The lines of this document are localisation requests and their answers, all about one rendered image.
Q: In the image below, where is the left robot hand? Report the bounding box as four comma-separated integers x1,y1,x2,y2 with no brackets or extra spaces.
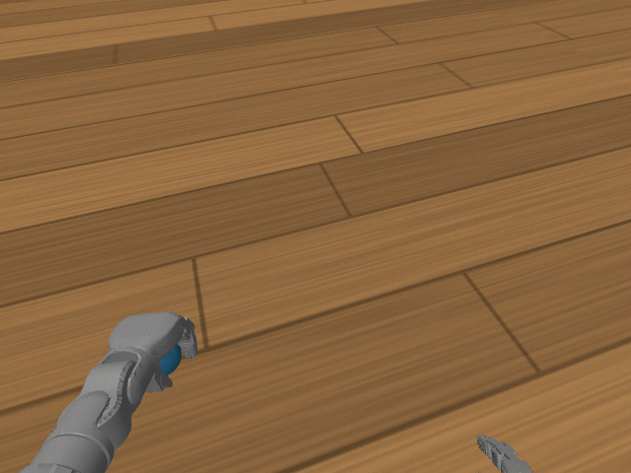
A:
108,311,197,393

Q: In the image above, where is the left robot arm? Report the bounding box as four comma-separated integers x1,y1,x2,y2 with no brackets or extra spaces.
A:
18,346,155,473

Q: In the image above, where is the right robot hand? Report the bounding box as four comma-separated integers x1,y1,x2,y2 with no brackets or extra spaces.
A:
477,435,533,473

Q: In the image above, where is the ball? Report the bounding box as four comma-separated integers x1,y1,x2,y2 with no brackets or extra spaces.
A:
158,344,181,375

